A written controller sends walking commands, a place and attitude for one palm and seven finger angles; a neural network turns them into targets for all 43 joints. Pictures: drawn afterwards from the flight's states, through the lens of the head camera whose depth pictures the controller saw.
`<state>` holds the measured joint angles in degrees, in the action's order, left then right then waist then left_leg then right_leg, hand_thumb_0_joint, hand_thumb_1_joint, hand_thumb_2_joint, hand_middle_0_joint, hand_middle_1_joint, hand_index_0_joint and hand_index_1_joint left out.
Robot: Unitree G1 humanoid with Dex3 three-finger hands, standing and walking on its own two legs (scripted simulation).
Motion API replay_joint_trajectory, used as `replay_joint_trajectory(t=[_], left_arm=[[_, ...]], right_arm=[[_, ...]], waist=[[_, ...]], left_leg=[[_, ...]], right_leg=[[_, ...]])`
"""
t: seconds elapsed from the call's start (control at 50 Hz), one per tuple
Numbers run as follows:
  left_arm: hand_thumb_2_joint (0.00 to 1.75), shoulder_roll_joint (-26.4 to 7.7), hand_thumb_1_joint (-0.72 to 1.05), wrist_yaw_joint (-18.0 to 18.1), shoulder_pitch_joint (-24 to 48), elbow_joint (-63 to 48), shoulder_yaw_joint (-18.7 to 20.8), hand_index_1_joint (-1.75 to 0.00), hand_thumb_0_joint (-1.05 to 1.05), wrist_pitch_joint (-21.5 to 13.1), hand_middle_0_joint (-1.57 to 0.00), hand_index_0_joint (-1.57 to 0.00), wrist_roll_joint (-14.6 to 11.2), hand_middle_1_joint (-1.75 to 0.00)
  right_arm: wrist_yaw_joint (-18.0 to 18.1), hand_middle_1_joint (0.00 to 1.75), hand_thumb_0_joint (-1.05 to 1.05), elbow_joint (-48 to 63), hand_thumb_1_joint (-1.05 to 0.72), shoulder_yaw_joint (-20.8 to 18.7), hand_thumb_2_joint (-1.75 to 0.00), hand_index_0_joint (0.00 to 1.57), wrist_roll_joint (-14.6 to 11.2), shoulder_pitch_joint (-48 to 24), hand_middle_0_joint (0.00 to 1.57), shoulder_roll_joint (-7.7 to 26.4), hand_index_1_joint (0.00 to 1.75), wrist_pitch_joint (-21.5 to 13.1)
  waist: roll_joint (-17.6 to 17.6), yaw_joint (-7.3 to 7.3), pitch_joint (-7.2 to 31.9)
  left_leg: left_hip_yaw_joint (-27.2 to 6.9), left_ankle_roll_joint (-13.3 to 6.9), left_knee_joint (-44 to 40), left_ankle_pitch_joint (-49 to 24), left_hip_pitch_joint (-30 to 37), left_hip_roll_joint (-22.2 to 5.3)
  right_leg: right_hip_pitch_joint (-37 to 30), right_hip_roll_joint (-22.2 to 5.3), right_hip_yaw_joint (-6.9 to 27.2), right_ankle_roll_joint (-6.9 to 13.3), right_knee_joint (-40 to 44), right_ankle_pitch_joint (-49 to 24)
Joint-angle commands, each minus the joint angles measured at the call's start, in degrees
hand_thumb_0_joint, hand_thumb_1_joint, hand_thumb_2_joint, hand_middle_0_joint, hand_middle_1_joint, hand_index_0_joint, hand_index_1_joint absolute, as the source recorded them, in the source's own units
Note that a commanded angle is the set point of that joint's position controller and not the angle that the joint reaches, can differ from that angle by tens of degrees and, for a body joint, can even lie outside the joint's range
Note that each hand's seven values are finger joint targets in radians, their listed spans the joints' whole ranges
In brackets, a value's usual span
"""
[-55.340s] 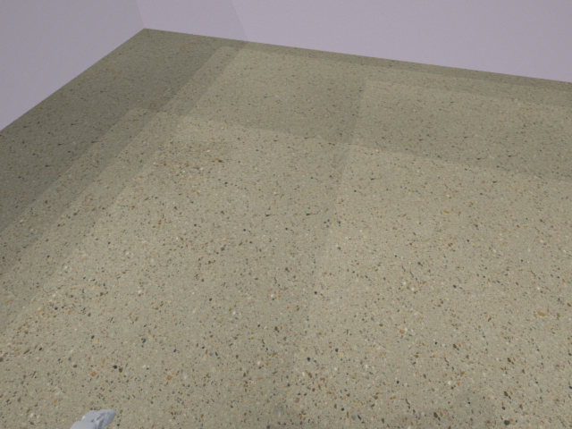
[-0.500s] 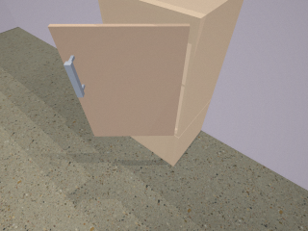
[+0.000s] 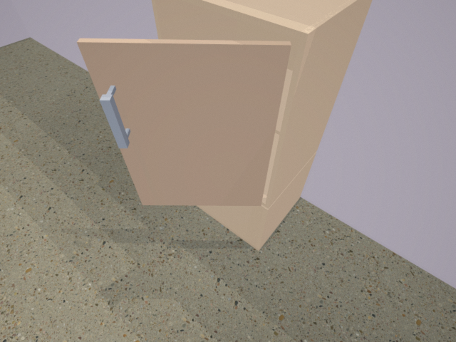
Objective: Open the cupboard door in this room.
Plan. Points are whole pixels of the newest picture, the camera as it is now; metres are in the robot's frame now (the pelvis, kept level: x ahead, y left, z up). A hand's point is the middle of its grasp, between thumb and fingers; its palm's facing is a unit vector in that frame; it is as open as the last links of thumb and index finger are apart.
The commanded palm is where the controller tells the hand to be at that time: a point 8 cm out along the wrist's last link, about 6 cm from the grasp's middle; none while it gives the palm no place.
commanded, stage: look again from close up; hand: left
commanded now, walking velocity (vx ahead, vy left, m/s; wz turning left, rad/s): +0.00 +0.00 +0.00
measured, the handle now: (118, 117) +0.58 +0.31 +0.05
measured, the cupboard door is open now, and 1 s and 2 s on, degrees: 39 39 39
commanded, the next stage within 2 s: shuffle to correct the standing spot in 0.10 s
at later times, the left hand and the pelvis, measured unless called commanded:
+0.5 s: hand out of the picture +0.03 +0.22 -0.18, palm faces +0.07 -0.97 -0.24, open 7.4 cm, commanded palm none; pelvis +0.02 +0.02 -0.01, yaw +1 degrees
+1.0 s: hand out of the picture +0.11 +0.20 -0.17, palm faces +0.00 -0.98 -0.22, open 7.4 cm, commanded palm none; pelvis +0.05 +0.02 +0.00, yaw +0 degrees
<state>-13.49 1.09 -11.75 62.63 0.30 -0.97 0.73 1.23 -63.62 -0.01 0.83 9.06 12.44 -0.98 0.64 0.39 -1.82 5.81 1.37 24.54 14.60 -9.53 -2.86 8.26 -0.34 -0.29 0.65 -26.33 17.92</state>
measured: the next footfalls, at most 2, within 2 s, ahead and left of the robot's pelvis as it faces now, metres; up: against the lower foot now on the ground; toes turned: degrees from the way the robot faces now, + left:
right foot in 0.76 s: +0.09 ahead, -0.08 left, +0.00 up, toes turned -3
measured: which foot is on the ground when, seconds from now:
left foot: down 0.00-1.00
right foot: down 0.00-0.52, up 0.54-0.74, down 0.76-1.00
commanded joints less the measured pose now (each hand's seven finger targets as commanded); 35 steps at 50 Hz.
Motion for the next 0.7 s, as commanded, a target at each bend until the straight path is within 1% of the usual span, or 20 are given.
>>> replay_joint_trajectory(t=[0.0, 0.04, 0.08, 0.18, 0.24, 0.28, 0.32, 0.38, 0.4, 0.42, 0.44, 0.46, 0.48, 0.5, 0.52, 0.54, 0.56, 0.6, 0.62, 0.68], left_arm=[[0.90, -9.0, 0.90, 0.4, -1.2, -2.1, 1.6, -0.30, 0.00, -1.0, -0.20, -0.20, 0.2, -0.30], [0.90, -9.1, 0.90, 0.4, -0.9, -2.1, 1.7, -0.30, 0.00, -1.0, -0.20, -0.20, 0.3, -0.30], [0.90, -9.3, 0.90, 0.4, -0.9, -2.1, 1.7, -0.30, 0.00, -1.0, -0.20, -0.20, 0.2, -0.30], [0.90, -9.5, 0.90, 0.4, -0.7, -2.1, 1.7, -0.30, 0.00, -1.0, -0.20, -0.20, 0.2, -0.30], [0.90, -9.8, 0.90, 0.3, -1.7, -2.1, 2.1, -0.30, 0.00, -0.8, -0.20, -0.20, 0.5, -0.30], [0.90, -9.6, 0.90, 0.3, -2.6, -2.2, 2.3, -0.30, 0.00, -0.3, -0.20, -0.20, 0.5, -0.30], [0.90, -9.3, 0.90, 0.3, -4.3, -2.4, 2.5, -0.30, 0.00, 0.1, -0.20, -0.20, 0.5, -0.30], [0.90, -10.1, 0.90, 0.7, -7.0, -2.6, 3.5, -0.30, 0.00, 0.3, -0.20, -0.20, 0.6, -0.30], [0.90, -10.1, 0.90, 0.8, -7.4, -2.9, 3.7, -0.30, 0.00, 0.4, -0.20, -0.20, 0.6, -0.30], [0.90, -10.0, 0.90, 0.9, -7.1, -3.3, 3.9, -0.30, 0.00, 0.4, -0.20, -0.20, 0.7, -0.30], [0.90, -9.7, 0.90, 0.9, -6.3, -4.0, 4.1, -0.30, 0.00, 0.7, -0.20, -0.20, 0.7, -0.30], [0.90, -8.6, 0.90, 0.8, -5.1, -4.7, 4.0, -0.30, 0.00, 1.0, -0.20, -0.20, 0.7, -0.30], [0.90, -6.2, 0.90, 0.6, -3.1, -5.9, 3.4, -0.30, 0.00, 1.2, -0.20, -0.20, 0.7, -0.30], [0.90, -3.3, 0.90, 0.7, -0.7, -7.1, 2.5, -0.30, 0.00, 1.2, -0.20, -0.20, 0.6, -0.30], [0.90, -2.9, 0.90, 1.0, 0.4, -7.5, 2.3, -0.30, 0.00, 1.3, -0.20, -0.20, 0.4, -0.30], [0.90, -2.5, 0.90, 1.0, 0.2, -7.1, 2.2, -0.30, 0.00, 1.0, -0.20, -0.20, 0.4, -0.30], [0.90, -1.8, 0.90, 0.9, -1.0, -6.4, 2.1, -0.30, 0.00, 1.0, -0.20, -0.20, 0.3, -0.30], [0.90, -0.8, 0.90, 0.5, -2.6, -5.5, 1.8, -0.30, 0.00, 1.2, -0.20, -0.20, 0.1, -0.30], [0.90, -0.8, 0.90, 0.5, -2.9, -5.2, 1.8, -0.30, 0.00, 1.3, -0.20, -0.20, 0.1, -0.30], [0.90, -1.2, 0.90, 0.4, -3.9, -4.4, 1.8, -0.30, 0.00, 1.0, -0.20, -0.20, 0.1, -0.30]], right_arm=[[0.4, 0.30, 0.00, 2.2, -0.90, -1.6, -0.90, 0.20, 0.1, 1.2, 0.20, 8.7, 0.30, -1.2], [0.4, 0.30, 0.00, 2.2, -0.90, -1.5, -0.90, 0.20, 0.0, 1.0, 0.20, 8.8, 0.30, -1.1], [0.4, 0.30, 0.00, 2.1, -0.90, -1.5, -0.90, 0.20, 0.0, 0.8, 0.20, 9.1, 0.30, -1.2], [0.4, 0.30, 0.00, 2.0, -0.90, -1.5, -0.90, 0.20, 0.0, 0.6, 0.20, 9.3, 0.30, -1.1], [0.1, 0.30, 0.00, 2.0, -0.90, -1.3, -0.90, 0.20, 0.1, 1.4, 0.20, 8.6, 0.30, -0.8], [-0.2, 0.30, 0.00, 2.7, -0.90, -1.3, -0.90, 0.20, 0.3, 1.9, 0.20, 7.8, 0.30, -0.3], [-0.4, 0.30, 0.00, 3.5, -0.90, -1.1, -0.90, 0.20, 0.5, 2.6, 0.20, 6.1, 0.30, 0.2], [-0.4, 0.30, 0.00, 5.0, -0.90, -1.2, -0.90, 0.20, 0.5, 3.0, 0.20, 5.0, 0.30, 0.4], [-0.3, 0.30, 0.00, 5.4, -0.90, -1.3, -0.90, 0.20, 0.5, 3.6, 0.20, 4.9, 0.30, 0.4], [-0.3, 0.30, 0.00, 5.5, -0.90, -1.3, -0.90, 0.20, 0.4, 4.7, 0.20, 4.8, 0.30, 0.3], [-0.3, 0.30, 0.00, 5.1, -0.90, -1.5, -0.90, 0.20, 0.3, 6.6, 0.20, 4.6, 0.30, 0.2], [-0.4, 0.30, 0.00, 4.4, -0.90, -1.5, -0.90, 0.20, 0.3, 9.6, 0.20, 5.3, 0.30, -0.1], [-0.1, 0.30, 0.00, 3.2, -0.90, -2.1, -0.90, 0.20, 0.7, 13.7, 0.20, 7.5, 0.30, -0.4], [0.3, 0.30, 0.00, 2.2, -0.90, -2.3, -0.90, 0.20, 0.8, 17.5, 0.20, 8.8, 0.30, -0.5], [0.9, 0.30, 0.00, 2.1, -0.90, -1.8, -0.90, 0.20, 0.6, 17.9, 0.20, 7.9, 0.30, -0.5], [1.2, 0.30, 0.00, 2.4, -0.90, -1.5, -0.90, 0.20, 0.5, 16.4, 0.20, 6.1, 0.30, -0.8], [1.2, 0.30, 0.00, 3.2, -0.90, -1.4, -0.90, 0.20, 0.7, 13.6, 0.20, 6.1, 0.30, -1.0], [1.3, 0.30, 0.00, 3.8, -0.90, -1.5, -0.90, 0.20, 0.6, 10.2, 0.20, 6.4, 0.30, -1.4], [1.4, 0.30, 0.00, 3.6, -0.90, -1.6, -0.90, 0.20, 0.6, 9.5, 0.20, 6.3, 0.30, -1.4], [1.5, 0.30, 0.00, 2.7, -0.90, -2.0, -0.90, 0.20, 0.4, 8.7, 0.20, 6.4, 0.30, -1.3]], waist=[[-0.7, -0.16, 3.1], [0.2, -0.21, 2.6], [-0.6, -0.16, 3.4], [0.0, -0.12, 3.4], [0.5, 0.46, 2.4], [1.3, 0.79, 1.1], [4.1, 1.25, -0.1], [8.6, 2.04, -2.6], [9.1, 1.97, -2.6], [9.4, 1.48, -2.9], [7.5, 0.58, -3.0], [3.8, -0.92, -2.0], [-7.0, -2.79, -0.8], [-15.4, -3.92, -1.4], [-11.8, -3.50, -2.1], [-6.3, -2.44, -2.6], [-4.7, -1.27, -2.0], [-5.5, 0.03, -0.8], [-6.7, 0.16, -0.5], [-6.1, 0.38, 1.2]], left_leg=[[-4.7, -2.6, -2.3, -15.8, 4.4, -4.9], [-4.8, -2.7, -2.6, -16.1, 4.4, -5.0], [-4.8, -2.6, -2.5, -17.2, 4.9, -5.0], [-4.8, -2.5, -2.8, -16.7, 4.9, -5.0], [-3.9, -2.6, -1.3, -10.5, 2.5, -3.8], [-2.9, -2.1, 0.4, -4.8, -0.5, -2.6], [-1.4, -1.4, 3.3, -0.3, -4.2, -0.9], [0.2, -0.6, 8.3, 5.3, -10.3, 0.7], [0.2, -0.7, 8.2, 6.7, -10.5, 0.6], [0.1, -0.8, 6.6, 6.3, -9.2, 0.6], [0.3, -1.2, 3.6, 2.7, -5.5, 0.4], [-1.0, -2.0, 0.4, -4.4, 1.1, -0.7], [-8.3, -5.2, -1.4, -17.4, 9.0, -6.3], [-16.1, -10.1, -6.3, -32.0, 11.8, -13.7], [-17.8, -13.5, -7.0, -38.1, 9.5, -16.3], [-17.1, -15.2, -5.2, -41.9, 8.6, -16.9], [-14.3, -15.0, -4.9, -41.7, 7.3, -16.0], [-10.2, -13.2, -5.2, -40.2, 4.8, -13.3], [-8.7, -12.2, -5.1, -39.7, 4.1, -12.2], [-7.1, -9.9, -2.6, -36.4, 4.3, -11.3]], right_leg=[[2.4, -5.9, 4.6, 1.4, 3.5, -20.8], [2.3, -5.8, 4.5, 1.4, 3.7, -21.2], [1.9, -6.0, 4.4, 1.3, 3.6, -21.6], [1.5, -6.2, 4.4, 1.3, 4.0, -22.4], [0.5, -7.0, 4.9, 2.1, 3.7, -19.2], [0.7, -8.3, 6.8, 2.9, 4.2, -13.6], [-0.2, -10.5, 10.0, 4.2, 5.9, -10.4], [-3.1, -15.1, 14.4, 7.6, 6.2, -18.0], [-3.3, -15.9, 14.7, 8.3, 5.3, -20.7], [-2.2, -15.7, 13.7, 8.2, 4.1, -21.4], [0.4, -14.2, 11.0, 7.3, 2.1, -20.5], [4.7, -10.8, 6.9, 5.4, -2.6, -18.5], [12.1, -4.4, 0.1, 2.5, -12.7, -9.9], [20.0, -0.5, -4.9, 0.2, -22.7, 12.9], [21.5, -1.7, -0.9, 0.3, -29.3, 17.2], [21.6, -3.5, 0.2, 0.8, -31.4, 15.9], [20.4, -4.5, 0.6, 0.6, -30.9, 13.9], [15.8, -4.5, -0.6, -0.1, -25.2, 9.7], [13.5, -4.2, -1.3, -0.3, -21.6, 7.6], [7.6, -3.2, -2.8, -0.2, -8.8, -0.3]])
